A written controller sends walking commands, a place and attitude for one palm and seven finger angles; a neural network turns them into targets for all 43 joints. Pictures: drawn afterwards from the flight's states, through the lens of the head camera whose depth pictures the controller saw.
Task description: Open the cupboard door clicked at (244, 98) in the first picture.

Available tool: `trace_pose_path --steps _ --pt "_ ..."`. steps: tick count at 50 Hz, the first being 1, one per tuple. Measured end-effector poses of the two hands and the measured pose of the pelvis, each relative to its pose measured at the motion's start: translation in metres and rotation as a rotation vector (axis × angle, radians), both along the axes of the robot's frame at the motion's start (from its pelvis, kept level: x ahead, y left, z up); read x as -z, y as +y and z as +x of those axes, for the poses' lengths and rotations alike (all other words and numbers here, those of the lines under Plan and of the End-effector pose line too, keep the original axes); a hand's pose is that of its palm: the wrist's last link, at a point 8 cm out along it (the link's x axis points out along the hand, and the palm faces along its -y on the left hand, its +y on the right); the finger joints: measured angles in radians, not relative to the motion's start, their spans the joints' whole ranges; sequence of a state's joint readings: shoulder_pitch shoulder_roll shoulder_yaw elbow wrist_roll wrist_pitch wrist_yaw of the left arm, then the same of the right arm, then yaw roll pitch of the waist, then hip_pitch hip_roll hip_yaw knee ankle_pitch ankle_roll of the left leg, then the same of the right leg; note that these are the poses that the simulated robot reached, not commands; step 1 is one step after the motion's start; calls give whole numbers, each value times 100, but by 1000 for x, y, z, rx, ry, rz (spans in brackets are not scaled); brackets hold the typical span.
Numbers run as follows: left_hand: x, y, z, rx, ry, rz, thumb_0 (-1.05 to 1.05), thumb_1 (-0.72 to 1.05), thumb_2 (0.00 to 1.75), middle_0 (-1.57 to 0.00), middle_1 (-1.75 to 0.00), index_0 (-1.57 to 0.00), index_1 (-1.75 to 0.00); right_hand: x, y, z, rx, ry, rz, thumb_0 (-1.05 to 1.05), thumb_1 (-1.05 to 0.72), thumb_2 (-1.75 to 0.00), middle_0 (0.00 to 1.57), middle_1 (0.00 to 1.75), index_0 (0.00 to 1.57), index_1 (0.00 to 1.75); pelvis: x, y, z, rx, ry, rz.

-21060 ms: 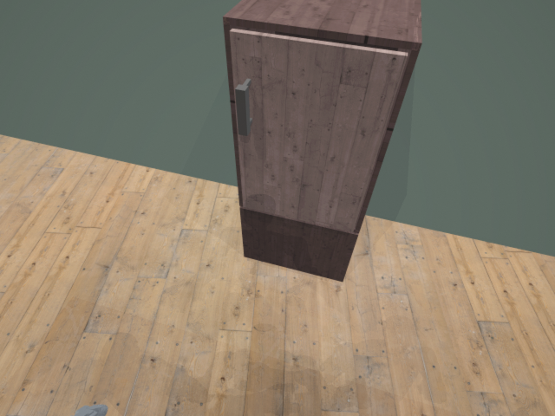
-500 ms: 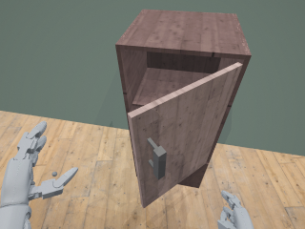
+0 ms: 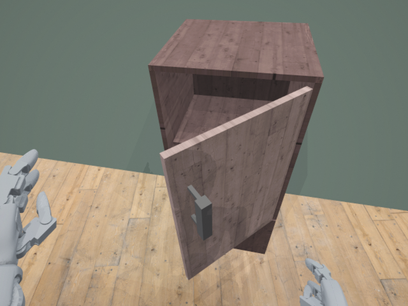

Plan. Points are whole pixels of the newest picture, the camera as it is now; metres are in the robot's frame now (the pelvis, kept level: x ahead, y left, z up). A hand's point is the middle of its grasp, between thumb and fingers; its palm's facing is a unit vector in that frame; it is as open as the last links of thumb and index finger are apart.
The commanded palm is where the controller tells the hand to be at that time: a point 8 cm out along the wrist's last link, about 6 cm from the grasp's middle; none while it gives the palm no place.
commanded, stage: draw the hand back to the body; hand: left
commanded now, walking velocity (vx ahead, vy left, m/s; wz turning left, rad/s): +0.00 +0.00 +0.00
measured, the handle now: (198, 212) +0.31 +0.06 +0.01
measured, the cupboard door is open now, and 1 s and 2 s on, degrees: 46 46 46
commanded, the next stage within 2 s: step back with the hand held close in 0.10 s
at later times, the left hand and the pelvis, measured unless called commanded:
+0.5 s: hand (58, 228) +0.18 +0.25 +0.14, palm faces +0.34 -0.79 -0.51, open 7.4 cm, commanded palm +0.12 +0.29 +0.17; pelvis -0.02 +0.00 +0.00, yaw -1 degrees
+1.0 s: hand out of the picture +0.10 +0.29 +0.15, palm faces +0.45 -0.73 -0.51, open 7.4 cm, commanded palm +0.03 +0.33 +0.17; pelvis -0.10 +0.02 -0.02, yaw +2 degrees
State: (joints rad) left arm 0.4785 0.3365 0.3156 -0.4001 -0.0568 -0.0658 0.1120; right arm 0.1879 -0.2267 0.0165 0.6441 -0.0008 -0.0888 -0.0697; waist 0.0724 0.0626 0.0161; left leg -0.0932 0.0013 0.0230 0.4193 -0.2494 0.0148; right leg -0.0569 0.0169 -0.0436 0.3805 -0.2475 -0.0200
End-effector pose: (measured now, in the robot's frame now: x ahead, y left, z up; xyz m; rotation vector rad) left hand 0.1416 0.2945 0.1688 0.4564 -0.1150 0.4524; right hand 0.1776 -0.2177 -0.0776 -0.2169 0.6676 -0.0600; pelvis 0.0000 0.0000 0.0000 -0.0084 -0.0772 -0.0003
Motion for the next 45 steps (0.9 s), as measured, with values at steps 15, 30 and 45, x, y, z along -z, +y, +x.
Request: trace_pose_path --steps 15,30,45 --pt "-12 -7 -4 -1 -44 55 1 89 90 -21 -30 -21 -30 2 -13 -8 8 3 5 2 -91 -90 20 30 20 30 0 -14 -9 -7 8 -7" --pt "1 -1 -9 111 65 120 1 89 90 -21 -30 -21 -30 -1 -30 -49 145 73 -63 2 -91 -90 20 30 20 30 3 3 -36 22 78 -3" --pt "-2 25 -67 82 -49 160 1 89 90 -21 -30 -21 -30 2 4 -101 98 46 -67 1 -91 -90 20 30 20 30 13 23 -85 6 70 -23"
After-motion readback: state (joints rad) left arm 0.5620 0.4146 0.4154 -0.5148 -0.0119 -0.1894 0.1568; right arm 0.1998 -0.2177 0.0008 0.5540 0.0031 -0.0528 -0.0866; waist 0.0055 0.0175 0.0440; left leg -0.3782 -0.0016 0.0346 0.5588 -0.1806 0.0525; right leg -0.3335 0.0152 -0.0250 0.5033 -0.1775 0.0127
